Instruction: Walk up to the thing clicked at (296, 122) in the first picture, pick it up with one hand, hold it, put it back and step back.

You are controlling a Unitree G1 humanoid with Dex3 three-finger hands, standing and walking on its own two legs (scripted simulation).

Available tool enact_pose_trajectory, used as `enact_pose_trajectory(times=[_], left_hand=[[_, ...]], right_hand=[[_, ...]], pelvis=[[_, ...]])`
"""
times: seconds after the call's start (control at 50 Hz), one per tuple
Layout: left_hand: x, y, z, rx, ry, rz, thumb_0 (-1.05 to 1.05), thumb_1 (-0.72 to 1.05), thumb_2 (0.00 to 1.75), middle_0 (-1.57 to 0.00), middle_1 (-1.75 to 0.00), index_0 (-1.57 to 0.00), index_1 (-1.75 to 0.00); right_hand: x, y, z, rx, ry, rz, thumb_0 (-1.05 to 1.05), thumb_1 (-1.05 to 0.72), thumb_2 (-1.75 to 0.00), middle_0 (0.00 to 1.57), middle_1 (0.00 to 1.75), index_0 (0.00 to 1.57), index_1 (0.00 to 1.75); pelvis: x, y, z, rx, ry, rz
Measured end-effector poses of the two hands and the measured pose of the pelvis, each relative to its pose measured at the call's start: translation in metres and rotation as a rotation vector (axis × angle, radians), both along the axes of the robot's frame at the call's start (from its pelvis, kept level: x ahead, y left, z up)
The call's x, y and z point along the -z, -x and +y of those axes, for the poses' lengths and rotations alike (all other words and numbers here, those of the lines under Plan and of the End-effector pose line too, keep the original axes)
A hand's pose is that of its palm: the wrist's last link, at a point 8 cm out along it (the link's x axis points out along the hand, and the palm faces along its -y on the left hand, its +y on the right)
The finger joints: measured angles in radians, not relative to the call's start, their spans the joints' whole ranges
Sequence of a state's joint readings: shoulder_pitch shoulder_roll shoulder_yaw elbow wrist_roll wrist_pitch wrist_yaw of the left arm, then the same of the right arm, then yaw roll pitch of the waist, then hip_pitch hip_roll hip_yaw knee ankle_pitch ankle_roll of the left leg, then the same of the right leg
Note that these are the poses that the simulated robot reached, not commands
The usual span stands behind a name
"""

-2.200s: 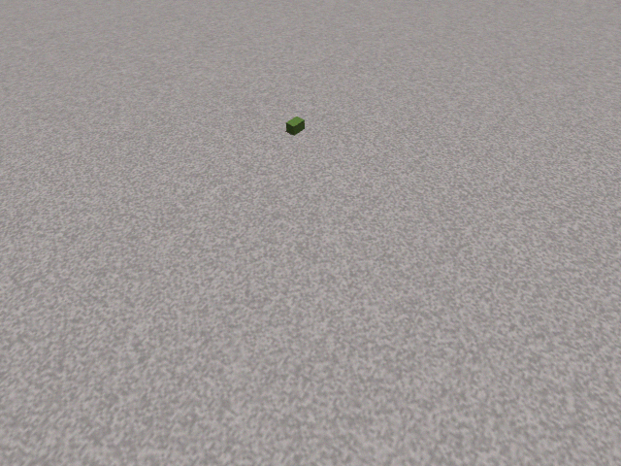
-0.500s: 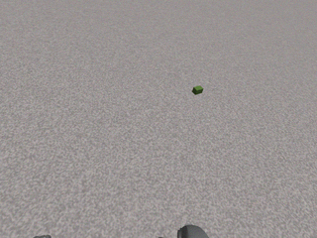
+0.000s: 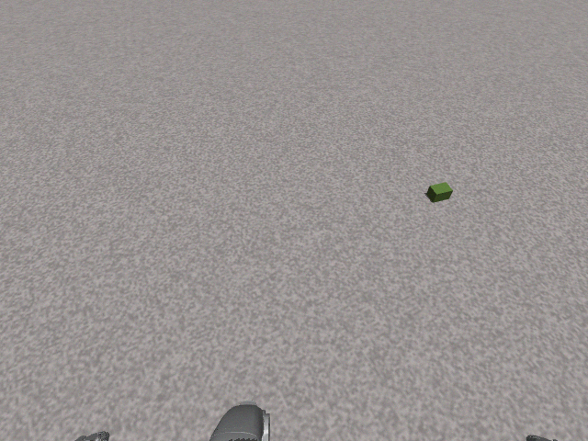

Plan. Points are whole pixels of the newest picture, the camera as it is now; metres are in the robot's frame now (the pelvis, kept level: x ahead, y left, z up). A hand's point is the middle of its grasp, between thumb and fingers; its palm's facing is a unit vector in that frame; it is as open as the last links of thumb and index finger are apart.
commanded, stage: walk up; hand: left
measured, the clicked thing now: (439, 192) +1.30 -0.61 -0.74
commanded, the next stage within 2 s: none
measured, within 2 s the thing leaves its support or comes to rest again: neither
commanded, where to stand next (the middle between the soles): +0.91 -0.91 m, yaw +14 degrees
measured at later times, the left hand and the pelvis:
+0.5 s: hand (230, 333) +0.32 +0.15 -0.15, palm faces +0.00 -0.95 -0.30, open 7.4 cm; pelvis +0.21 -0.14 -0.02, yaw +3 degrees
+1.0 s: hand (326, 319) +0.36 -0.02 -0.18, palm faces +0.15 -0.94 -0.31, open 7.4 cm; pelvis +0.38 -0.30 -0.03, yaw +10 degrees
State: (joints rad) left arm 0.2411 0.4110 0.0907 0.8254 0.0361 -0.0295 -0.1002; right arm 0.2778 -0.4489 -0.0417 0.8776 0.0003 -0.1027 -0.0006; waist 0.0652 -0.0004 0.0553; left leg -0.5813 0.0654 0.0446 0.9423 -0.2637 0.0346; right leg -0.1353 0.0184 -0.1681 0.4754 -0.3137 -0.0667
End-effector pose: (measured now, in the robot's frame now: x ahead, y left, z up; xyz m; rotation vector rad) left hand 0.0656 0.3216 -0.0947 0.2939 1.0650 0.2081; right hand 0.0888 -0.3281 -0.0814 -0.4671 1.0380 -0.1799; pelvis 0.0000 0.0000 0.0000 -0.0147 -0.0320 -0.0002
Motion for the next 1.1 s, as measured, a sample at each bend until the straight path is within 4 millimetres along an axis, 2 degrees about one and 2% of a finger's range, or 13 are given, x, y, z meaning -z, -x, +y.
enact_pose_trajectory(times=[0.1,0.16,0.22,0.34,0.46,0.58,0.62,0.66,0.76,0.86,0.92,0.98,1.1], left_hand=[[0.028,-0.016,-0.009,-0.049,0.024,0.073,0.01,0.91,0.9,-0.2,-0.3,-0.2,-0.3],[0.053,-0.038,-0.019,-0.06,0.037,0.111,0.01,0.91,0.9,-0.2,-0.3,-0.2,-0.3],[0.06,-0.067,-0.042,-0.021,0.062,0.157,0.01,0.91,0.9,-0.2,-0.3,-0.2,-0.3],[0.047,-0.149,-0.077,0.034,0.086,0.081,0.01,0.91,0.9,-0.2,-0.3,-0.2,-0.3],[0.029,-0.222,-0.109,0.035,0.057,-0.002,0.01,0.91,0.9,-0.2,-0.3,-0.2,-0.3],[0.019,-0.276,-0.161,0.012,-0.026,-0.021,0.01,0.91,0.9,-0.2,-0.3,-0.2,-0.3],[0.015,-0.283,-0.182,0.002,-0.048,-0.036,0.01,0.91,0.9,-0.2,-0.3,-0.2,-0.3],[0.008,-0.282,-0.202,-0.028,-0.049,-0.039,0.01,0.91,0.9,-0.2,-0.3,-0.2,-0.3],[-0.004,-0.264,-0.237,-0.101,-0.045,0.032,0.01,0.91,0.9,-0.2,-0.3,-0.2,-0.3],[0.007,-0.254,-0.262,-0.162,-0.03,0.095,0.01,0.9,0.9,-0.2,-0.3,-0.2,-0.3],[0.023,-0.259,-0.278,-0.185,-0.001,0.118,0.01,0.91,0.9,-0.2,-0.3,-0.2,-0.3],[0.045,-0.276,-0.294,-0.185,0.03,0.128,0.01,0.91,0.9,-0.2,-0.3,-0.2,-0.3],[0.055,-0.332,-0.336,-0.097,0.085,0.137,0.01,0.91,0.9,-0.2,-0.3,-0.2,-0.3]], right_hand=[[-0.003,-0.075,-0.011,-0.053,0.03,-0.011,0.01,-0.91,-0.9,0.2,0.3,0.21,0.3],[0.003,-0.107,-0.021,-0.053,0.07,-0.027,0.01,-0.91,-0.9,0.2,0.3,0.21,0.3],[0.002,-0.12,-0.035,-0.009,0.089,-0.046,0.01,-0.91,-0.89,0.2,0.3,0.21,0.3],[-0.013,-0.118,-0.068,0.054,0.098,0.018,0.01,-0.9,-0.89,0.21,0.3,0.21,0.3],[-0.013,-0.132,-0.129,0.051,0.111,0.112,0.01,-0.9,-0.89,0.21,0.3,0.21,0.3],[0.014,-0.184,-0.221,0.063,0.13,0.131,0.01,-0.9,-0.89,0.21,0.3,0.21,0.3],[0.025,-0.21,-0.244,0.066,0.137,0.14,0.01,-0.9,-0.89,0.21,0.3,0.21,0.3],[0.029,-0.239,-0.254,0.051,0.126,0.139,0.01,-0.91,-0.9,0.2,0.3,0.21,0.3],[0.02,-0.316,-0.254,-0.034,0.043,0.06,0.01,-0.91,-0.9,0.2,0.3,0.21,0.3],[0.014,-0.372,-0.254,-0.132,0.017,0.041,0.01,-0.91,-0.9,0.2,0.3,0.21,0.3],[0.011,-0.396,-0.258,-0.16,0.028,0.045,0.01,-0.91,-0.89,0.2,0.3,0.21,0.3],[0.013,-0.414,-0.272,-0.16,0.065,0.023,0.01,-0.9,-0.89,0.21,0.3,0.21,0.3],[-0.004,-0.416,-0.32,-0.053,0.124,-0.013,0.01,-0.9,-0.89,0.21,0.3,0.21,0.3]], pelvis=[[0.013,-0.055,-0.018,-0.031,0.011,0.002],[0.028,-0.09,-0.025,-0.041,-0.017,0.007],[0.03,-0.112,-0.033,-0.031,-0.023,-0.005],[0.014,-0.154,-0.068,-0.046,-0.029,-0.022],[0.013,-0.197,-0.119,-0.057,-0.037,-0.011],[0.03,-0.249,-0.187,-0.067,-0.033,0.01],[0.034,-0.262,-0.205,-0.086,-0.014,0.004],[0.028,-0.274,-0.218,-0.098,-0.028,0.006],[0.009,-0.305,-0.246,-0.103,-0.028,0.012],[0.007,-0.334,-0.273,-0.128,-0.006,0.009],[0.012,-0.354,-0.286,-0.15,0.001,0.006],[0.025,-0.374,-0.295,-0.167,-0.011,0.003],[0.021,-0.397,-0.323,-0.15,-0.035,-0.023]])
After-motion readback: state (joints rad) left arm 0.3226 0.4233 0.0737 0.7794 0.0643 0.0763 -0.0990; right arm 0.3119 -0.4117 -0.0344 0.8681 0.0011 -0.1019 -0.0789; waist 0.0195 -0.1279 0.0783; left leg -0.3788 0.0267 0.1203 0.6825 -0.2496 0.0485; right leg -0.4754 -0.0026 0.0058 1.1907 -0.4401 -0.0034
